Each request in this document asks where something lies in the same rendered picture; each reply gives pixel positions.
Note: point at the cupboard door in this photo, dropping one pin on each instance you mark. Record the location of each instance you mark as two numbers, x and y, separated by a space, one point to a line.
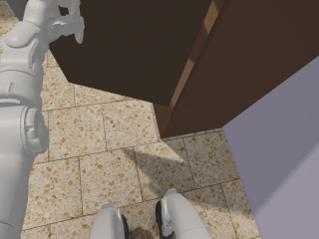
132 48

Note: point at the robot left forearm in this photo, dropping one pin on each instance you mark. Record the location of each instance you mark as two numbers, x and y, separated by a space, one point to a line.
21 66

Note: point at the robot left hand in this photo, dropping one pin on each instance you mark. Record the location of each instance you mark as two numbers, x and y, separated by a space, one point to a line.
45 14

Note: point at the handle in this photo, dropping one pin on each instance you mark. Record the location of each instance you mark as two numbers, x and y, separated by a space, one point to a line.
18 7

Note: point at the robot left thigh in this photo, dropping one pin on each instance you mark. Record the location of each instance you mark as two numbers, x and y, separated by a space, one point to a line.
107 224

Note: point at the right robot shin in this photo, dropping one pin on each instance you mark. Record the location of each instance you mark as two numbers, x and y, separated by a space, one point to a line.
167 227

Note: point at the robot left upper arm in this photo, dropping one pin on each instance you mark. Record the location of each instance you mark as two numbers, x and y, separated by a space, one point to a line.
23 135

